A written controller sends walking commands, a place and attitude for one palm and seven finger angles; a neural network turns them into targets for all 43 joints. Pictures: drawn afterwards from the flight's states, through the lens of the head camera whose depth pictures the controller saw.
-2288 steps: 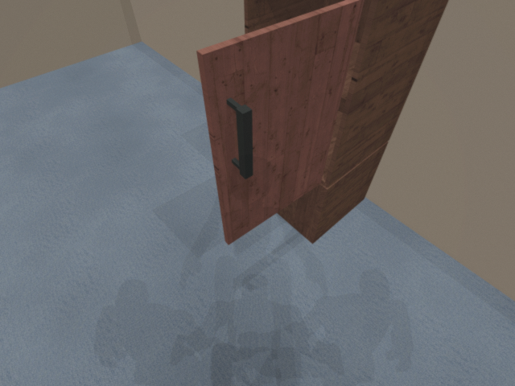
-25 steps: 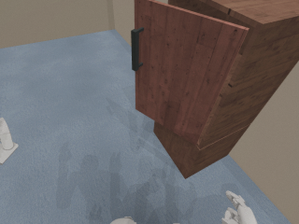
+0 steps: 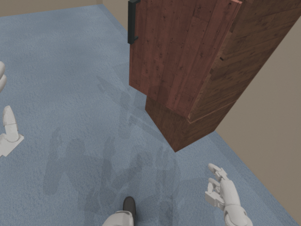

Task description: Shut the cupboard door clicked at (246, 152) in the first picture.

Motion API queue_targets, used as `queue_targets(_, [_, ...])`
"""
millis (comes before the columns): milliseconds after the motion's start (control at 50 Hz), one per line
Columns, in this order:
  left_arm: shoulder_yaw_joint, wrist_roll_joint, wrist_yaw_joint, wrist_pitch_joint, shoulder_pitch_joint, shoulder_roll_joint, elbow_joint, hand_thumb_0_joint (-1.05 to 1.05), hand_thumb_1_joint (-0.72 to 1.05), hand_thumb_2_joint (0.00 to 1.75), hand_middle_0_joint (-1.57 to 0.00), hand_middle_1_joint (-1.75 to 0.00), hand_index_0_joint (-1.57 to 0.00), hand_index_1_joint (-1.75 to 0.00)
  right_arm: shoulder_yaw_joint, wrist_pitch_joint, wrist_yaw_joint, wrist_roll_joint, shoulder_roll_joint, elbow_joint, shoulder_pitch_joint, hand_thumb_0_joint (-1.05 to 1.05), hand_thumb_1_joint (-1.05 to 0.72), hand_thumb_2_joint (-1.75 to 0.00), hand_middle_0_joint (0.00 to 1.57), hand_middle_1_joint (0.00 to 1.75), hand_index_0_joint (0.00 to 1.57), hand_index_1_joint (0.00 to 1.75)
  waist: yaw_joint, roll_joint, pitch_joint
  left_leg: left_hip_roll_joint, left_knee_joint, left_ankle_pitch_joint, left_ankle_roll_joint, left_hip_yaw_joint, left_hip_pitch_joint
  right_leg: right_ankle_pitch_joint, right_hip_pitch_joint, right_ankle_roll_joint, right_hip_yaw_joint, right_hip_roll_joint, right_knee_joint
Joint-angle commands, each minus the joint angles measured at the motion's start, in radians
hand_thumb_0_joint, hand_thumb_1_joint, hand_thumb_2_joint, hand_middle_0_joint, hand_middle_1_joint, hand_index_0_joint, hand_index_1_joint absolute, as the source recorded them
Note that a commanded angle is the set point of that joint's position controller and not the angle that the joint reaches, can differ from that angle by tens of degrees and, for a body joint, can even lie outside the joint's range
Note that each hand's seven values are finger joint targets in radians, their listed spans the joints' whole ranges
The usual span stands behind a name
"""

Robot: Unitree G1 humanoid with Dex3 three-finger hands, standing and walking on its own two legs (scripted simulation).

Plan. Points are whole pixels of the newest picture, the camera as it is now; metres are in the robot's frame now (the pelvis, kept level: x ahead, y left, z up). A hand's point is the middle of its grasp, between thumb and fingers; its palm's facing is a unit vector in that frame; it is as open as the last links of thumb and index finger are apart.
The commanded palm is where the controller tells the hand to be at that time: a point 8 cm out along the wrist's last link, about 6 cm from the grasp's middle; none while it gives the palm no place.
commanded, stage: stop stepping back and stand still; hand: left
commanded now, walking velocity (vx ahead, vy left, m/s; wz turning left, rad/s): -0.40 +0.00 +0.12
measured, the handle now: (134, 22) +0.84 +0.18 +0.08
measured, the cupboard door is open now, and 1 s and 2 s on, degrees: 25 25 25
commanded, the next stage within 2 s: let the arm hang, fingers relaxed in 1.50 s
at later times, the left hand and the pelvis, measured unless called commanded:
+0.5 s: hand out of the picture +0.06 +0.31 +0.20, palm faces +0.35 -0.80 -0.48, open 7.4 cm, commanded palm +0.02 +0.37 +0.20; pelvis -0.11 +0.07 -0.02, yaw +1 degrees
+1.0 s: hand out of the picture +0.03 +0.41 +0.20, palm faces +0.42 -0.78 -0.46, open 7.4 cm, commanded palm -0.03 +0.44 +0.20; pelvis -0.17 +0.14 +0.04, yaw +0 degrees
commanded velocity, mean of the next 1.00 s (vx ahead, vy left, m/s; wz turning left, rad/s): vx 0.15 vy -0.12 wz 0.00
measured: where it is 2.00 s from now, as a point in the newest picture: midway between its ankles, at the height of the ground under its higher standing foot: outside the picture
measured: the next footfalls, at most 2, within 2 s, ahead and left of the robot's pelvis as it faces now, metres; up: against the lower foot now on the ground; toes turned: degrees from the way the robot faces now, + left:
right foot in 0.44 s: -0.10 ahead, -0.04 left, +0.00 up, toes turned -1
left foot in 0.62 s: -0.07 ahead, +0.24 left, +0.00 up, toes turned +4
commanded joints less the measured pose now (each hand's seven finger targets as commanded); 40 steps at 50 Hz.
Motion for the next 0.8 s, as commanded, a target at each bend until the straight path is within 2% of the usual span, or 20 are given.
queue_targets(0, [0.171, -0.04, 0.01, -0.076, 0.029, 0.213, -0.281, 0.0, 0.9, 0.9, -0.2, -0.3, -0.2, -0.3, -0.086, 0.008, -0.029, 0.03, -0.163, -0.127, 0.045, 0.0, -0.9, -0.9, 0.2, 0.3, 0.2, 0.3, -0.06, -0.011, -0.305, -0.001, 0.229, -0.245, -0.15, -0.116, 0.721, 0.115, -0.438, -0.056, 0.052, -0.138, -0.104])
queue_targets(20, [0.234, -0.047, 0.014, -0.067, 0.101, 0.275, -0.261, 0.0, 0.9, 0.9, -0.2, -0.3, -0.2, -0.3, -0.082, 0.006, -0.041, 0.038, -0.158, -0.137, 0.027, 0.0, -0.9, -0.9, 0.2, 0.3, 0.2, 0.3, -0.048, -0.114, -0.266, -0.029, 0.33, -0.315, -0.138, -0.13, 0.708, 0.112, -0.529, -0.068, 0.075, -0.206, -0.115])
queue_targets(100, [0.169, -0.025, 0.028, 0.019, 0.099, 0.214, -0.155, 0.0, 0.9, 0.9, -0.2, -0.3, -0.2, -0.3, -0.05, 0.045, -0.067, 0.006, -0.17, -0.13, 0.056, 0.0, -0.9, -0.9, 0.2, 0.3, 0.2, 0.3, -0.09, 0.068, -0.054, -0.06, 0.322, -0.4, -0.126, -0.171, 0.506, -0.111, -0.586, -0.115, 0.09, -0.217, -0.083])
queue_targets(160, [0.109, 0.003, 0.045, 0.044, -0.108, 0.201, -0.065, 0.0, 0.9, 0.9, -0.2, -0.3, -0.2, -0.3, -0.068, 0.044, -0.085, 0.017, -0.194, -0.098, 0.098, 0.0, -0.9, -0.9, 0.2, 0.3, 0.2, 0.3, -0.113, -0.098, 0.134, -0.062, 0.574, -0.506, -0.137, -0.264, 0.48, -0.433, -0.815, -0.164, 0.132, -0.29, -0.148])
queue_targets(200, [0.048, 0.028, 0.044, 0.054, -0.265, 0.181, -0.069, 0.0, 0.9, 0.9, -0.2, -0.3, -0.2, -0.3, -0.067, 0.041, -0.089, 0.027, -0.208, -0.083, 0.106, 0.0, -0.9, -0.9, 0.2, 0.3, 0.2, 0.3, -0.13, -0.113, 0.212, -0.04, 0.633, -0.529, -0.128, -0.301, 0.448, -0.446, -0.889, -0.161, 0.074, -0.295, -0.069])
queue_targets(240, [0.01, 0.038, 0.037, 0.065, -0.379, 0.155, -0.091, 0.0, 0.9, 0.9, -0.2, -0.3, -0.2, -0.3, -0.054, 0.02, -0.089, 0.028, -0.223, -0.099, 0.083, 0.0, -0.9, -0.9, 0.2, 0.3, 0.2, 0.3, -0.129, 0.174, 0.257, -0.021, 0.229, -0.697, -0.1, -0.42, 0.278, -0.371, -0.713, -0.078, -0.038, -0.132, 0.226])
queue_targets(280, [0.067, 0.018, 0.039, 0.042, -0.359, 0.177, -0.199, 0.0, 0.9, 0.9, -0.2, -0.3, -0.2, -0.3, -0.062, -0.022, -0.067, 0.014, -0.238, -0.135, 0.061, 0.0, -0.9, -0.9, 0.2, 0.3, 0.2, 0.3, -0.056, 0.539, 0.076, 0.06, -0.367, -1.184, -0.233, -0.684, 0.033, -0.306, -0.244, -0.049, -0.077, 0.132, 0.63])
queue_targets(300, [0.121, 0.01, 0.032, 0.035, -0.319, 0.227, -0.251, 0.0, 0.9, 0.9, -0.2, -0.3, -0.2, -0.3, -0.071, -0.041, -0.05, 0.012, -0.219, -0.145, 0.065, 0.0, -0.9, -0.9, 0.2, 0.3, 0.2, 0.3, -0.02, 0.53, -0.018, 0.064, -0.446, -1.196, -0.339, -0.65, 0.007, -0.277, -0.117, -0.05, -0.081, 0.172, 0.72])
queue_targets(340, [0.202, -0.023, 0.002, 0.022, -0.073, 0.259, -0.321, 0.0, 0.9, 0.9, -0.2, -0.3, -0.2, -0.3, -0.11, -0.053, -0.011, -0.008, -0.186, -0.161, 0.047, 0.0, -0.9, -0.9, 0.2, 0.3, 0.2, 0.3, 0.023, 0.518, -0.201, -0.013, -0.413, -0.899, -0.429, -0.332, -0.035, -0.306, 0.139, -0.056, -0.2, 0.216, 0.686])
queue_targets(360, [0.22, -0.036, -0.011, 0.013, 0.111, 0.253, -0.316, 0.0, 0.9, 0.9, -0.2, -0.3, -0.2, -0.3, -0.116, -0.047, 0.008, -0.004, -0.159, -0.168, 0.068, 0.0, -0.9, -0.9, 0.2, 0.3, 0.2, 0.3, 0.041, 0.449, -0.251, -0.097, -0.237, -0.734, -0.425, -0.142, -0.05, -0.32, 0.236, -0.088, -0.223, 0.191, 0.519])
queue_targets(380, [0.259, -0.029, -0.005, -0.008, 0.281, 0.267, -0.322, 0.0, 0.9, 0.9, -0.2, -0.3, -0.2, -0.3, -0.108, -0.041, 0.03, 0.029, -0.134, -0.164, 0.111, 0.0, -0.9, -0.9, 0.2, 0.3, 0.2, 0.3, 0.058, 0.187, -0.267, -0.224, 0.32, -0.62, -0.369, 0.028, 0.037, -0.337, 0.088, -0.169, -0.097, 0.025, 0.186])
queue_targets(400, [0.278, -0.019, 0.002, -0.015, 0.318, 0.295, -0.384, 0.0, 0.9, 0.9, -0.2, -0.3, -0.2, -0.3, -0.117, -0.018, 0.035, 0.066, -0.14, -0.156, 0.105, 0.0, -0.9, -0.9, 0.2, 0.3, 0.2, 0.3, 0.011, -0.423, -0.09, -0.212, 1.158, -0.647, -0.241, -0.188, 0.132, -0.383, -0.534, -0.252, 0.46, -0.401, -0.101])
queue_targets(420, [0.326, -0.047, 0.017, -0.003, 0.181, 0.263, -0.377, 0.0, 0.9, 0.9, -0.2, -0.3, -0.2, -0.3, -0.124, 0.001, 0.017, 0.038, -0.164, -0.127, 0.129, 0.0, -0.9, -0.9, 0.2, 0.3, 0.2, 0.3, -0.066, -0.295, -0.01, -0.18, 1.326, -0.658, -0.087, -0.307, -0.113, -0.317, -0.653, -0.298, 0.443, -0.442, -0.154])
queue_targets(440, [0.329, -0.047, 0.019, 0.015, 0.102, 0.302, -0.34, 0.0, 0.9, 0.9, -0.2, -0.3, -0.2, -0.3, -0.074, 0.008, 0.019, 0.012, -0.117, -0.131, 0.123, 0.0, -0.9, -0.9, 0.2, 0.3, 0.2, 0.3, -0.068, -0.135, -0.068, -0.075, 1.251, -0.548, -0.101, -0.304, -0.125, -0.348, -0.493, -0.278, 0.388, -0.41, -0.136])
queue_targets(480, [0.234, 0.006, 0.038, -0.006, 0.008, 0.218, -0.214, 0.0, 0.9, 0.9, -0.2, -0.3, -0.2, -0.3, -0.071, 0.004, -0.02, 0.008, -0.165, -0.115, 0.116, 0.0, -0.9, -0.9, 0.2, 0.3, 0.2, 0.3, -0.08, 0.0, 0.069, 0.025, 0.842, -0.567, -0.097, -0.273, -0.047, -0.304, -0.48, -0.226, 0.365, -0.333, -0.1])
queue_targets(560, [0.066, 0.043, 0.079, 0.031, -0.179, 0.125, 0.011, 0.0, 0.9, 0.9, -0.2, -0.3, -0.2, -0.3, -0.051, -0.031, -0.076, 0.003, -0.176, -0.053, 0.142, 0.0, -0.9, -0.9, 0.2, 0.3, 0.2, 0.3, -0.085, 0.083, 0.028, -0.058, 0.179, -0.583, -0.068, -0.083, 0.381, -0.24, -0.444, -0.135, 0.129, -0.186, 0.126])
queue_targets(600, [0.014, 0.041, 0.081, 0.03, -0.258, 0.111, -0.074, 0.0, 0.9, 0.9, -0.2, -0.3, -0.2, -0.3, -0.06, -0.032, -0.08, 0.02, -0.222, -0.108, 0.133, 0.0, -0.9, -0.9, 0.2, 0.3, 0.2, 0.3, -0.078, 0.342, 0.025, 0.236, -0.044, -0.642, 0.042, -0.574, 0.482, -0.115, -0.604, -0.022, -0.021, -0.042, 0.481])
queue_targets(640, [0.031, 0.024, 0.054, 0.036, -0.148, 0.12, -0.062, 0.0, 0.9, 0.9, -0.2, -0.3, -0.2, -0.3, -0.054, -0.026, -0.066, 0.01, -0.184, -0.101, 0.116, 0.0, -0.9, -0.9, 0.2, 0.3, 0.2, 0.3, -0.089, 0.171, -0.014, 0.31, -0.159, -0.823, 0.059, -0.73, 0.384, -0.083, -0.559, -0.011, 0.046, -0.046, 0.667])
queue_targets(700, [0.019, 0.037, 0.039, 0.046, -0.095, 0.094, -0.181, 0.0, 0.9, 0.9, -0.2, -0.3, -0.2, -0.3, -0.063, -0.01, -0.033, 0.013, -0.183, -0.114, 0.062, 0.0, -0.9, -0.9, 0.2, 0.3, 0.2, 0.3, -0.065, 0.051, 0.004, 0.276, -0.195, -0.818, 0.03, -0.552, 0.308, 0.066, -0.517, -0.009, 0.054, -0.076, 0.707])
queue_targets(780, [0.058, 0.054, 0.051, 0.057, -0.014, 0.128, -0.256, 0.0, 0.9, 0.9, -0.2, -0.3, -0.2, -0.3, -0.056, 0.017, -0.022, 0.007, -0.161, -0.132, 0.036, 0.0, -0.9, -0.9, 0.2, 0.3, 0.2, 0.3, -0.045, 0.26, -0.016, 0.2, -0.257, -0.843, -0.056, -0.324, 0.253, 0.126, -0.402, -0.016, -0.042, -0.043, 0.608])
